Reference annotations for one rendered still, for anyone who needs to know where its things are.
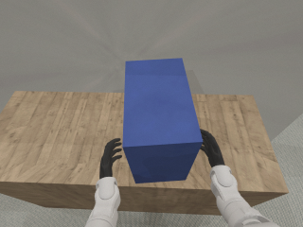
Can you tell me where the left robot forearm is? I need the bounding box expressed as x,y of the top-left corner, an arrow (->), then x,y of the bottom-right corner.
85,177 -> 121,227

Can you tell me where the robot left hand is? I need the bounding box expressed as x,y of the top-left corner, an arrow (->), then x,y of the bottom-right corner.
99,138 -> 122,179

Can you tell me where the robot right hand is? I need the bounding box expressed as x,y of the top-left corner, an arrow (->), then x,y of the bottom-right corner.
200,129 -> 225,167

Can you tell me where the carton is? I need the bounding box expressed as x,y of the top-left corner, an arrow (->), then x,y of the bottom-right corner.
122,58 -> 204,183

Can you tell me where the pedestal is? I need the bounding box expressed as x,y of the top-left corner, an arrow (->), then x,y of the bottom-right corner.
0,91 -> 290,216

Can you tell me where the right robot forearm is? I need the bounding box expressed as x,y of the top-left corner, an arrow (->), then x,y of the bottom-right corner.
209,165 -> 280,227

